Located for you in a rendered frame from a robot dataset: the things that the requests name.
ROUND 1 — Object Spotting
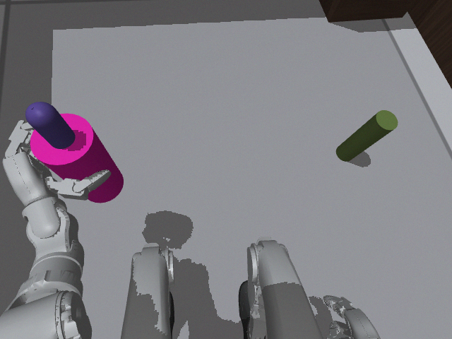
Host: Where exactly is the left robot arm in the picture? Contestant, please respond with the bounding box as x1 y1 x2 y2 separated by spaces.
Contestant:
0 196 92 339

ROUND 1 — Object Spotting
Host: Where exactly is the right robot hand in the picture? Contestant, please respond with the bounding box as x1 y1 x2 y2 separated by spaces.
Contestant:
323 295 380 339

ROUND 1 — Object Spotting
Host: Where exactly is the right robot foot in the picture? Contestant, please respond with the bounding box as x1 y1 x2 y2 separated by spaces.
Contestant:
239 280 266 339

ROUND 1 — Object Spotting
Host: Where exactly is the left robot hand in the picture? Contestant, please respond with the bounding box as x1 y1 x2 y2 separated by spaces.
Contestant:
2 120 111 207

